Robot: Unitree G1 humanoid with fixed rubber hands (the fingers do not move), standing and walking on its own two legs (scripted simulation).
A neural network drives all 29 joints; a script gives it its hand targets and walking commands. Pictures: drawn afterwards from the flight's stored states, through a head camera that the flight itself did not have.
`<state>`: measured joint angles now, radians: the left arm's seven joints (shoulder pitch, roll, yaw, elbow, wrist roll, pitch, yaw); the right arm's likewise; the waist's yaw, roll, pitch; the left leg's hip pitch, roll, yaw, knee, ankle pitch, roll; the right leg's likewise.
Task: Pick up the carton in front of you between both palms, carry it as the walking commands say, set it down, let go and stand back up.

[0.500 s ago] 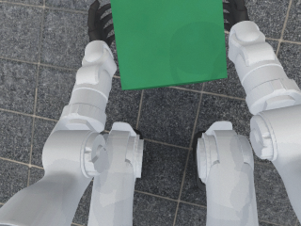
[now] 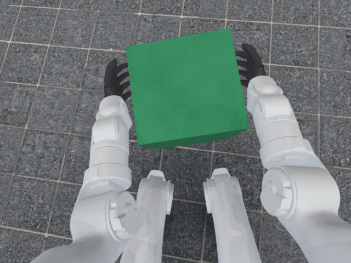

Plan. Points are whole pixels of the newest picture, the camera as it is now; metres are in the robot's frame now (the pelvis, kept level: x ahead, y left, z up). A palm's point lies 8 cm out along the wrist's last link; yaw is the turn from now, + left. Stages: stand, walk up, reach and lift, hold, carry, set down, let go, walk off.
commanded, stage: reach and lift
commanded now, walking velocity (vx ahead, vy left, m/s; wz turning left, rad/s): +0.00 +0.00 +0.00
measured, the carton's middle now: (186, 101) +0.48 -0.01 -0.14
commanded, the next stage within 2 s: none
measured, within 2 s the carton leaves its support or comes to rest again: neither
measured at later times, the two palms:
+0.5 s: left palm (76, 79) +0.44 +0.14 +0.10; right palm (291, 64) +0.45 -0.16 +0.09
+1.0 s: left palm out of the picture +0.41 +0.14 +0.25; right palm out of the picture +0.41 -0.15 +0.24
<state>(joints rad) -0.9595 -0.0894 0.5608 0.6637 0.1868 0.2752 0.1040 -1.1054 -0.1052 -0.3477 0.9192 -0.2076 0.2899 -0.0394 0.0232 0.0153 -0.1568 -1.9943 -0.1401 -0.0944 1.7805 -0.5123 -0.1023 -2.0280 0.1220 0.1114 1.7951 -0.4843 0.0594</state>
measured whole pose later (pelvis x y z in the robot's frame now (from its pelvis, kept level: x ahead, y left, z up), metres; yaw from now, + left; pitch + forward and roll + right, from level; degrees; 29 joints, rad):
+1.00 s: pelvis +0.11 +0.01 +0.26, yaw -2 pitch +13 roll +0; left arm -0.28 -0.16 0.29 0.51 0.17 0.33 0.06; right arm -0.30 0.10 -0.25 0.56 -0.18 0.36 -0.07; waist 0.01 0.01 -0.17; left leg -0.59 -0.07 -0.15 0.71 -0.34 -0.02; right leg -0.60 0.07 0.15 0.71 -0.32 0.02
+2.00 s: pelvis +0.11 +0.00 +0.30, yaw -1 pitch -4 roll +0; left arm -0.28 -0.16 0.26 0.34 0.29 0.64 -0.01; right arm -0.25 0.15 -0.21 0.33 -0.28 0.69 -0.04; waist 0.00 0.01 -0.02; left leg -0.10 -0.04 -0.16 0.38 -0.21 -0.02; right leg -0.11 0.04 0.13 0.38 -0.20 0.01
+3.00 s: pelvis +0.11 +0.01 +0.29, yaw +1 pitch -2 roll -1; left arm -0.30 -0.16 0.22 0.16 0.25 0.79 0.01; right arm -0.27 0.15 -0.21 0.15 -0.22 0.83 -0.05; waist -0.02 -0.01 -0.09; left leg -0.24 -0.01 -0.04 0.57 -0.38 -0.01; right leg -0.19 0.01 0.05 0.46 -0.26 0.01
